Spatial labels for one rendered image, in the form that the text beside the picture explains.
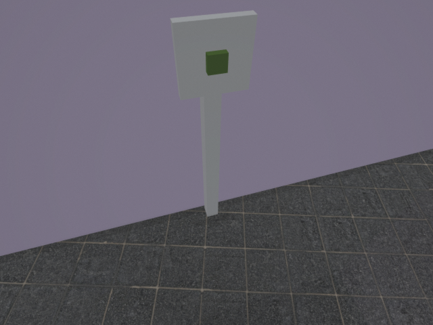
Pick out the button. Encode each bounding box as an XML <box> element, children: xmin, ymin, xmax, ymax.
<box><xmin>206</xmin><ymin>49</ymin><xmax>229</xmax><ymax>76</ymax></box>

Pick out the panel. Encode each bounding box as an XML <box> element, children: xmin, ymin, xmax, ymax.
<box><xmin>170</xmin><ymin>10</ymin><xmax>258</xmax><ymax>217</ymax></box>

